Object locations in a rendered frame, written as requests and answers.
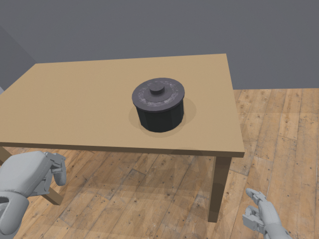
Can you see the lid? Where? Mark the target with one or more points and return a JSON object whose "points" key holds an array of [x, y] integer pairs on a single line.
{"points": [[171, 97]]}

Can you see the table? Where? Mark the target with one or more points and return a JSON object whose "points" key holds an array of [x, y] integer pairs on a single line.
{"points": [[87, 105]]}

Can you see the knob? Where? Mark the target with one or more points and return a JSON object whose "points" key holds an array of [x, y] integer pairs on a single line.
{"points": [[156, 88]]}

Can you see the pot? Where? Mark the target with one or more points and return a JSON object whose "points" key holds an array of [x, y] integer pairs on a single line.
{"points": [[162, 122]]}

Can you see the robot right hand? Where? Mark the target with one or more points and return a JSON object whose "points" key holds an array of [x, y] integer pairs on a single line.
{"points": [[266, 214]]}

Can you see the robot right forearm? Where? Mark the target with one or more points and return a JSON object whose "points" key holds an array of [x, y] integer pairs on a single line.
{"points": [[275, 231]]}

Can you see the robot left hand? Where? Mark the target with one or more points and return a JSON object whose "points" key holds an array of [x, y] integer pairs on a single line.
{"points": [[30, 173]]}

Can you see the robot left forearm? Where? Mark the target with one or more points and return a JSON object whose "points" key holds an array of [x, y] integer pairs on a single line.
{"points": [[13, 206]]}

